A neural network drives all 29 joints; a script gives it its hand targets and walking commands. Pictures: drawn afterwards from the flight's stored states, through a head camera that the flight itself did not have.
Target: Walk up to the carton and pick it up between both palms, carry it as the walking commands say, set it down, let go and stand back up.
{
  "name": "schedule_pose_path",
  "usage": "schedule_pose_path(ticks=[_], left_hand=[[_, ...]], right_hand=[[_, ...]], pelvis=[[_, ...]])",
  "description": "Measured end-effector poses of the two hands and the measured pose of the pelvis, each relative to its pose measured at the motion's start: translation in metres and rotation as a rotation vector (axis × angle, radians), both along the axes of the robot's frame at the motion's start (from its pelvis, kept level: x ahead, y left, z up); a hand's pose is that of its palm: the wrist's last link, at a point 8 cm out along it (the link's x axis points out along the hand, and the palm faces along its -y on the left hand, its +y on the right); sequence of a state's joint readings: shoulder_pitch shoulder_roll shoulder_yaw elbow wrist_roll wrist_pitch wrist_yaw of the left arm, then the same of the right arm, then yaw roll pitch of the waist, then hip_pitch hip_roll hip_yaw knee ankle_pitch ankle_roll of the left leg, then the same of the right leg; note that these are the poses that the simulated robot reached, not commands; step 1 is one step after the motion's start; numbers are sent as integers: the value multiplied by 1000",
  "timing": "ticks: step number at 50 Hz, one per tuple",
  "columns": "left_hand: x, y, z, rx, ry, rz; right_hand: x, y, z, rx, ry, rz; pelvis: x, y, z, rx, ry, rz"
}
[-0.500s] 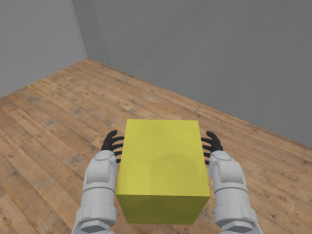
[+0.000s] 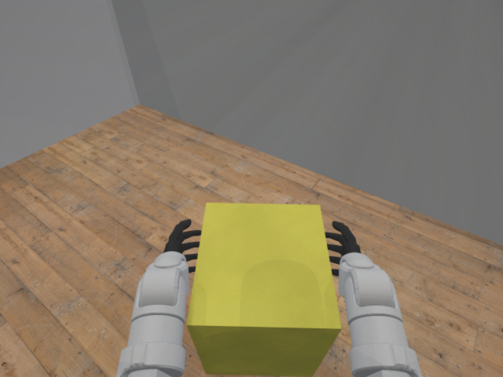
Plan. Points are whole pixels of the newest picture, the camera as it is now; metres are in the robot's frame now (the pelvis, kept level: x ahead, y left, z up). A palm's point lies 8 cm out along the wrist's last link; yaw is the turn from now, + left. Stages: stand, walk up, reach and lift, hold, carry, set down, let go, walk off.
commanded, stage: reach and lift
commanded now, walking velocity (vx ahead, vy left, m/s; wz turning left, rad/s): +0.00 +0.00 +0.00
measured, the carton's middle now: (260, 292) +0.28 +0.00 -0.03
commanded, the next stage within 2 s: hold in 0.10 s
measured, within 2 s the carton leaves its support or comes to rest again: neither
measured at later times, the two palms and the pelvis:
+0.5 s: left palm (174, 261) +0.29 +0.14 +0.06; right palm (350, 260) +0.29 -0.15 +0.05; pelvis +0.00 +0.00 +0.00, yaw +0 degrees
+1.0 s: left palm (172, 265) +0.28 +0.15 +0.05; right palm (348, 266) +0.28 -0.14 +0.05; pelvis +0.00 +0.00 +0.00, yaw +0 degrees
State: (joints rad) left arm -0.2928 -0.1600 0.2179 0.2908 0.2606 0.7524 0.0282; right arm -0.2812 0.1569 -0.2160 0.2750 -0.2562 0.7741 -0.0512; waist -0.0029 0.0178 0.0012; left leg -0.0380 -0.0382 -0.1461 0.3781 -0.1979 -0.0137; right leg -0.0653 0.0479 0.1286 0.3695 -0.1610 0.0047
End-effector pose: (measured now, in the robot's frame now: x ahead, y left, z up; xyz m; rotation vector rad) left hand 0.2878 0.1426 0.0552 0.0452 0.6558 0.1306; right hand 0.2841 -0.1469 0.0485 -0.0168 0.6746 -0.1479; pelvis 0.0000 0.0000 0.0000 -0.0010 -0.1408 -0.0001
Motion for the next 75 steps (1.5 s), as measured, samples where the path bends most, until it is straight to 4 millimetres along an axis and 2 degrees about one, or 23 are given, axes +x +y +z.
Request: schedule_pose_path(ticks=[15, 26, 36, 60, 75], left_hand=[[-6, 0, 2, -12, -8, 20], [0, -1, 3, -7, -10, 18], [1, 0, -1, 3, 7, 1], [-4, 0, 0, -1, -2, 4], [0, -3, 1, 6, 1, 11]], right_hand=[[-3, 0, 2, 21, -11, -7], [4, -1, 3, 14, -14, 1], [2, 0, -1, 0, 2, 7], [-3, 1, 0, 16, -11, -11], [3, -3, 0, 15, -10, 0]], pelvis=[[-11, -3, -3, 2, -16, 5], [-3, -4, -2, 0, -9, 6], [3, -2, 0, -1, -4, 3], [-7, 2, -3, 2, -11, -1], [-2, -5, -2, 2, -6, 4]])
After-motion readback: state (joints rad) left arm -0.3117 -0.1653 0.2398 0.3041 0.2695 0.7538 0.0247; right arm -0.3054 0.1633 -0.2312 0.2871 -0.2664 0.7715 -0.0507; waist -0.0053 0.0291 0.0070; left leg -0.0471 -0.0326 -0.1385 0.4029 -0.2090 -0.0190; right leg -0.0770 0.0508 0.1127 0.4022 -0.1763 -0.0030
